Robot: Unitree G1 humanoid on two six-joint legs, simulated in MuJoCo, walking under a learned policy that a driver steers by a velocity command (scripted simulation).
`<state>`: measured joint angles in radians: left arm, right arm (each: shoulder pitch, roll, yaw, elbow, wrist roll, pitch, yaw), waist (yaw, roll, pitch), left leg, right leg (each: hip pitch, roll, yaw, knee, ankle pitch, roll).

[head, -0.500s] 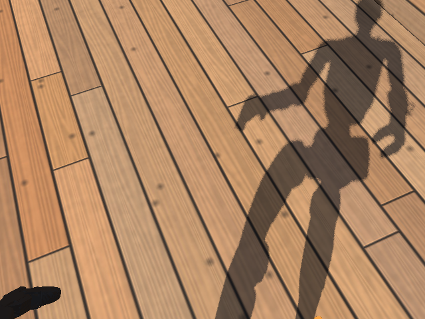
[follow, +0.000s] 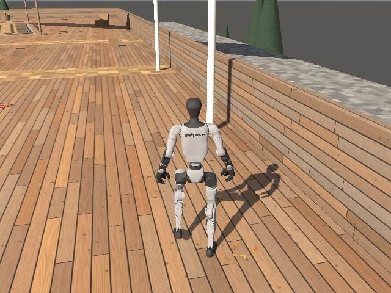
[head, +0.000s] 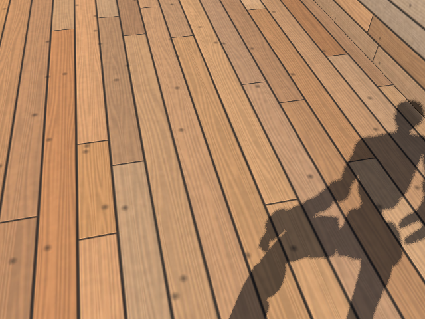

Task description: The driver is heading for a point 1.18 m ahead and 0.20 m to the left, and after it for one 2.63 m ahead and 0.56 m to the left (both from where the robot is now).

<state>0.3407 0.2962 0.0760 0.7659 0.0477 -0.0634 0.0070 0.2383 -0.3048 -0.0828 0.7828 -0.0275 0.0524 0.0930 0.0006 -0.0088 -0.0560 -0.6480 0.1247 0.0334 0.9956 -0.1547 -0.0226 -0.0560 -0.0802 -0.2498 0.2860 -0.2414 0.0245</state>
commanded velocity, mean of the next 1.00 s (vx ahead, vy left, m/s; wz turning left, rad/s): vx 0.94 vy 0.00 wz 0.21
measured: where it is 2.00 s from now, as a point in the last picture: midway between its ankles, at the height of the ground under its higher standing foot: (116, 158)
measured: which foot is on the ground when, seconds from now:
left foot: up 0.00-0.14, down 0.16-0.64, up 0.66-1.00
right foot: down 0.00-0.18, up 0.20-0.60, down 0.62-1.00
